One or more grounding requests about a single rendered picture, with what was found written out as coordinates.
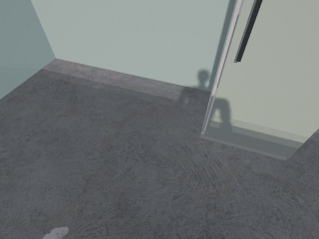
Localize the fridge door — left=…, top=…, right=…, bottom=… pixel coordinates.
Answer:
left=204, top=0, right=319, bottom=158

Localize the left robot hand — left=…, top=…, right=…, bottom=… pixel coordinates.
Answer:
left=42, top=227, right=69, bottom=239

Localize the handle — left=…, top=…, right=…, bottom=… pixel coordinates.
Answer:
left=236, top=0, right=263, bottom=62

